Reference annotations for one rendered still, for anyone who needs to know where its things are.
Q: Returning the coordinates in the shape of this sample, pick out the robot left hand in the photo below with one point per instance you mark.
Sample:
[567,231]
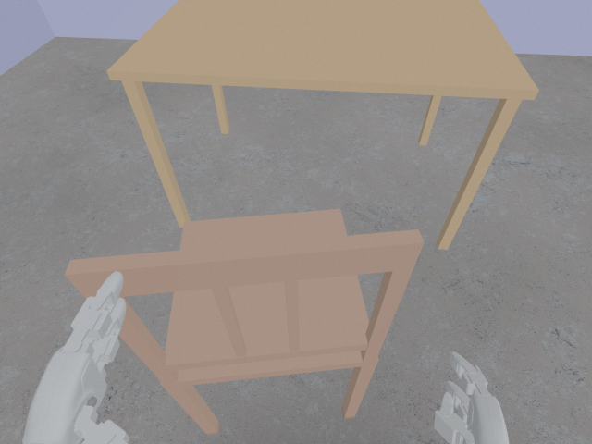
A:
[59,413]

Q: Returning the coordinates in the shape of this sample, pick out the robot right hand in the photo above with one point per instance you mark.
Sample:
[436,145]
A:
[480,419]

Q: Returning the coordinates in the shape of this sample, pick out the table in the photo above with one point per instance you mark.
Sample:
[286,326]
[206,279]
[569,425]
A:
[427,47]

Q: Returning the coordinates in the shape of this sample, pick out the chair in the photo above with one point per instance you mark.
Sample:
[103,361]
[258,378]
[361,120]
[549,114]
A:
[261,296]

